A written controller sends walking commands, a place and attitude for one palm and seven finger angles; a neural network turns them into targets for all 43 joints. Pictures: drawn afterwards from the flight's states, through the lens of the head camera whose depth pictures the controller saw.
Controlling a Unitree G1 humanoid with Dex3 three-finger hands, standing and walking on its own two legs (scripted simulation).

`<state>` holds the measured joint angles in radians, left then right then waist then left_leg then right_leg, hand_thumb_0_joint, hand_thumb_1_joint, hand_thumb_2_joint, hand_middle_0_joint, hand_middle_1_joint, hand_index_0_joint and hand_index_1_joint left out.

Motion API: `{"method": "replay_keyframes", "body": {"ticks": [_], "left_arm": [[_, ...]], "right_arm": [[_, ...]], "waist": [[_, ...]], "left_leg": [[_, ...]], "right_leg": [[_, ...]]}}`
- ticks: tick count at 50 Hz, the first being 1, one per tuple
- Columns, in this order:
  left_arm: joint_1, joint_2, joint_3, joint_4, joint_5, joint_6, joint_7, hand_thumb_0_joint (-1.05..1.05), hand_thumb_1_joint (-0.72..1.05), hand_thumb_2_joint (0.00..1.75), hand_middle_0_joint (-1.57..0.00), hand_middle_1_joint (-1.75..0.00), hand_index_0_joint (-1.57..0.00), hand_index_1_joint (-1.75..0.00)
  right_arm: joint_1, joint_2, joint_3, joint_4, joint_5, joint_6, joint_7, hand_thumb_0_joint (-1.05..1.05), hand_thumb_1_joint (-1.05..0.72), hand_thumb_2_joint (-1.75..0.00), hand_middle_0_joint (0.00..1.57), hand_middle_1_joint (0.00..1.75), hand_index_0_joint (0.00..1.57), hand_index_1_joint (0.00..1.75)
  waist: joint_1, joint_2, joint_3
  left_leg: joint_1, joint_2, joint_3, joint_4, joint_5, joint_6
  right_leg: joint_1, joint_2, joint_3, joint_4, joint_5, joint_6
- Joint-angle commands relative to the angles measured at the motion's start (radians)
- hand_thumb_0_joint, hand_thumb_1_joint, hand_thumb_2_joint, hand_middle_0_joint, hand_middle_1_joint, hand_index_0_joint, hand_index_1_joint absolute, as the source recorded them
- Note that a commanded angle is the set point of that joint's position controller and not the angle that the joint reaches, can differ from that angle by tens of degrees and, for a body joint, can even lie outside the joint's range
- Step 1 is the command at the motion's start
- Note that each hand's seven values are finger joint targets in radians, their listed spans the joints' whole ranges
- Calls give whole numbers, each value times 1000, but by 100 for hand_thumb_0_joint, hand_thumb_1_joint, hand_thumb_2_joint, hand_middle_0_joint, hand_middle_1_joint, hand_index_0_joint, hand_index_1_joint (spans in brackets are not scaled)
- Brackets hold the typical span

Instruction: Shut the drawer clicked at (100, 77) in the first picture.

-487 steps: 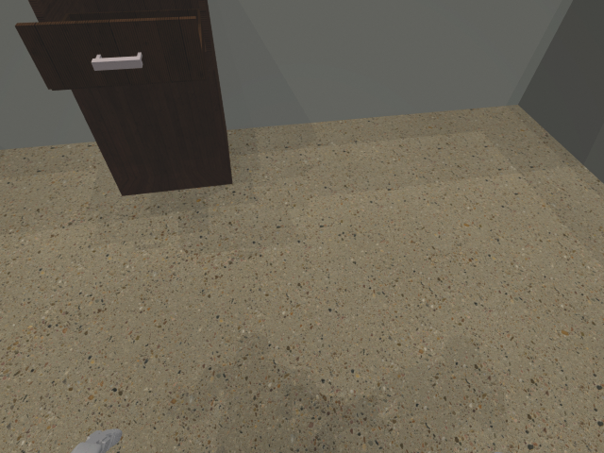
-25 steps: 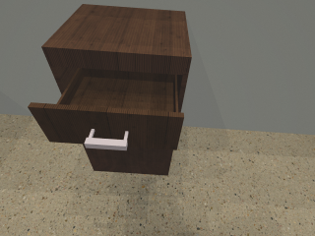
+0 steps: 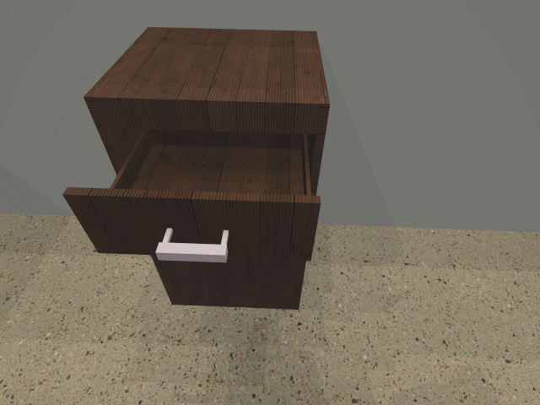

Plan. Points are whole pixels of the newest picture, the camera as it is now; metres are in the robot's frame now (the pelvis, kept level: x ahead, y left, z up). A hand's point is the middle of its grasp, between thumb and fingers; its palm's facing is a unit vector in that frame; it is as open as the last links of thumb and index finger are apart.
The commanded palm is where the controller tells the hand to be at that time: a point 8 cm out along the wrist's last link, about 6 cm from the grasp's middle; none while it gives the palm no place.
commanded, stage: look again from close up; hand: left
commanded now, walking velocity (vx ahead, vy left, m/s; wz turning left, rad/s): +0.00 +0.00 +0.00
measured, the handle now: (194, 243) +0.41 +0.17 -0.03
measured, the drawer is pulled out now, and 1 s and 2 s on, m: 0.21 0.21 0.21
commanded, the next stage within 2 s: raise the hand and make a fist in 0.20 s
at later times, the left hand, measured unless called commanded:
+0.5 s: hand (147, 362) +0.19 +0.19 -0.02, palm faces +0.23 -0.96 -0.14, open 7.0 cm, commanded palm +0.11 +0.22 -0.05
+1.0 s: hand (199, 352) +0.20 +0.11 +0.01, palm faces -0.06 -1.00 -0.07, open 4.5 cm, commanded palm +0.15 +0.20 +0.00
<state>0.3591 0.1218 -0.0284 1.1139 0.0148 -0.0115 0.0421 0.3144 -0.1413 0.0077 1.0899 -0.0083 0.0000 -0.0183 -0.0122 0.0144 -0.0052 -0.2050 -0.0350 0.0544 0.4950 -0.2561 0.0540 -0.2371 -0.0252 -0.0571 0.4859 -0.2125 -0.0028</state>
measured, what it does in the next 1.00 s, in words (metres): lowers itself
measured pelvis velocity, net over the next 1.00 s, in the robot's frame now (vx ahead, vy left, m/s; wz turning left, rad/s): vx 0.01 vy -0.04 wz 0.06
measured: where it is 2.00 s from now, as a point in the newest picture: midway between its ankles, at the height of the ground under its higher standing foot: outside the picture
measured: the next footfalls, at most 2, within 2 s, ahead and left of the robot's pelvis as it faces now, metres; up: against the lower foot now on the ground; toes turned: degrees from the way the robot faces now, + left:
none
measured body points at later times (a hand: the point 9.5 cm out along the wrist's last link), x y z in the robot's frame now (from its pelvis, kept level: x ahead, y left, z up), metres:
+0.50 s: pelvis +0.00 +0.02 -0.01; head -0.01 +0.00 +0.44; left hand +0.17 +0.24 -0.01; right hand +0.10 -0.24 -0.13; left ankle +0.01 +0.08 -0.74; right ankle +0.03 -0.12 -0.74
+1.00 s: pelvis +0.01 -0.04 -0.08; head +0.08 -0.05 +0.36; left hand +0.20 +0.17 +0.01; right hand +0.25 -0.23 -0.16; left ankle +0.01 +0.08 -0.74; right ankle +0.03 -0.12 -0.74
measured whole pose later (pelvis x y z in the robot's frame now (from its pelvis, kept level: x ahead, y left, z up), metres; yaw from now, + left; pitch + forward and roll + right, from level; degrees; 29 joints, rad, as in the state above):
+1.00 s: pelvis +0.01 -0.04 -0.08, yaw +3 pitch +14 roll -1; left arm 0.50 0.18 0.05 -0.20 -0.24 -0.47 -0.30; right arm 0.14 -0.19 0.03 0.52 0.04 -0.20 -0.01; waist 0.04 0.06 -0.13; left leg -0.85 0.00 -0.04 1.15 -0.56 -0.01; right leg -0.84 0.00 -0.13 1.11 -0.52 -0.07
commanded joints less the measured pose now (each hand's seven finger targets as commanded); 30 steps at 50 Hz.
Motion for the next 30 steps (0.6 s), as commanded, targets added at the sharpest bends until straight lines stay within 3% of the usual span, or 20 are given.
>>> {"method": "replay_keyframes", "body": {"ticks": [1, 6, 14, 15, 16, 17, 18, 19, 20, 21, 22, 23, 24, 25, 26, 27, 28, 29, 30], "left_arm": [[50, 97, 25, -58, 1, -15, 4, 0, 90, 90, -20, -30, -20, -30], [45, 89, 25, -69, 0, -15, 4, 0, 90, 90, -20, -30, -20, -30], [35, 91, 25, -70, -2, -14, 3, 0, 90, 90, -20, -30, -20, -30], [77, 143, 23, -33, 10, -18, 36, 0, 90, 90, -20, -30, -20, -30], [-704, 382, 193, -1629, -199, -247, 29, 0, 90, 90, -22, -32, -22, -32], [-249, 289, 134, -1382, -126, -186, 63, 0, 90, 90, -24, -34, -24, -34], [-194, 217, 80, -1272, -138, -133, 117, 0, 90, 90, -26, -37, -26, -37], [91, -22, -57, -1061, -136, -39, 118, 0, 90, 90, -28, -39, -28, -39], [-27, -23, -77, -1264, -195, -61, 102, 0, 90, 90, -30, -41, -30, -41], [-27, -11, -74, -1280, -188, -103, 88, 0, 90, 90, -32, -43, -32, -43], [-29, -1, -63, -1248, -173, -154, 79, 0, 90, 90, -34, -45, -34, -45], [61, -13, -38, -1153, -172, -193, 64, 0, 90, 90, -36, -47, -36, -47], [99, -45, -57, -1109, -170, -249, 33, 0, 90, 90, -38, -50, -38, -50], [230, -92, -61, -1043, -183, -308, -13, 0, 90, 90, -40, -52, -40, -52], [322, -94, -46, -1041, -203, -376, -68, 0, 90, 90, -42, -54, -42, -54], [394, -77, -21, -1061, -219, -442, -125, 0, 90, 90, -44, -56, -44, -56], [465, -5, 61, -1043, -221, -495, -175, 0, 90, 90, -46, -58, -46, -58], [459, 33, 81, -1069, -223, -548, -232, 0, 90, 90, -48, -60, -48, -60], [472, 97, 140, -1068, -198, -551, -245, 0, 90, 90, -50, -62, -50, -62]], "right_arm": [[56, -96, -11, -48, -4, -21, 1, 0, -90, -90, 20, 30, 20, 30], [62, -95, -8, -44, -3, -33, -1, 0, -90, -90, 20, 30, 20, 30], [61, -98, -6, -23, 0, -36, -1, 0, -90, -90, 20, 30, 20, 30], [-54, -137, -9, -96, 7, -37, 2, 0, -90, -90, 20, 30, 20, 30], [-57, -298, -32, -470, 54, -189, -43, 0, -90, -90, 20, 30, 20, 30], [-143, -214, 12, -405, 58, -297, -73, 0, -90, -90, 20, 30, 20, 30], [-131, -228, -6, -344, 57, -344, -75, 0, -90, -90, 20, 30, 20, 30], [-99, -176, -5, -323, 64, -348, -53, 0, -90, -90, 20, 30, 20, 30], [-96, -222, -10, -389, 72, -356, -50, 0, -90, -90, 20, 30, 20, 30], [-119, -234, -20, -416, 67, -373, -53, 0, -90, -90, 20, 30, 20, 30], [-121, -240, -27, -437, 52, -388, -50, 0, -90, -90, 20, 30, 20, 30], [-116, -240, -43, -464, 39, -389, -36, 0, -90, -90, 20, 30, 20, 30], [-116, -241, -53, -486, 34, -384, -21, 0, -90, -90, 20, 30, 20, 30], [-133, -230, -67, -525, 29, -383, -8, 0, -90, -90, 20, 30, 20, 30], [-149, -229, -78, -556, 26, -375, 10, 0, -90, -90, 20, 30, 20, 30], [-172, -230, -89, -591, 20, -363, 30, 0, -90, -90, 20, 30, 20, 30], [-184, -237, -105, -620, 19, -345, 56, 0, -90, -90, 20, 30, 20, 30], [-215, -246, -108, -658, 15, -326, 73, 0, -90, -90, 20, 30, 20, 30], [-240, -245, -115, -696, 20, -304, 75, 0, -90, -90, 20, 30, 20, 30]], "waist": [[10, -17, 157], [18, -14, 118], [18, -17, 92], [60, -98, 146], [-108, 145, -389], [6, 251, -307], [-19, 237, -240], [-20, 161, -86], [-33, 139, -7], [-44, 95, 27], [-60, -2, 64], [-54, -120, 84], [-44, -262, 68], [-5, -362, 54], [21, -382, 13], [44, -363, -33], [71, -254, -61], [66, -177, -76], [85, -92, -89]], "left_leg": [[-173, 113, -167, -201, -155, -11], [-155, 124, -175, -225, -99, -8], [-92, 123, -159, -216, -14, -9], [-135, 142, -85, -45, 44, -36], [168, 41, -101, -130, 76, -53], [167, 95, -123, -189, 26, -83], [56, 91, -138, -219, -91, -109], [-25, 86, -152, -218, -157, -97], [-86, 81, -174, -184, -203, -84], [-120, 76, -175, -130, -227, -72], [-177, 59, -175, -72, -232, -61], [-228, 47, -173, -20, -226, -58], [-282, 46, -161, 40, -220, -58], [-340, 47, -141, 97, -200, -61], [-384, 42, -119, 146, -169, -68], [-402, 33, -93, 190, -126, -76], [-396, 19, -71, 219, -71, -92], [-404, 9, -57, 253, -41, -98], [-436, 2, -41, 274, -30, -94]], "right_leg": [[-24, -70, 108, -107, -136, -45], [36, -70, 93, -86, -21, -40], [53, -81, 86, -101, 29, -31], [-7, -106, 94, -87, 135, -19], [64, 9, 10, -7, 78, -21], [-13, 25, -14, 78, -66, -47], [-70, 32, -26, 111, -132, -35], [-145, 29, -38, 109, -127, -31], [-139, 19, -41, 94, -115, -24], [-163, 18, -38, 68, -127, -20], [-202, 20, -38, 58, -160, -16], [-250, 24, -46, 64, -207, -15], [-305, 30, -57, 102, -264, -12], [-347, 37, -71, 153, -303, -14], [-366, 40, -74, 197, -309, -17], [-359, 42, -67, 227, -283, -22], [-335, 40, -58, 255, -227, -37], [-332, 36, -58, 294, -175, -45], [-331, 35, -55, 338, -142, -50]]}}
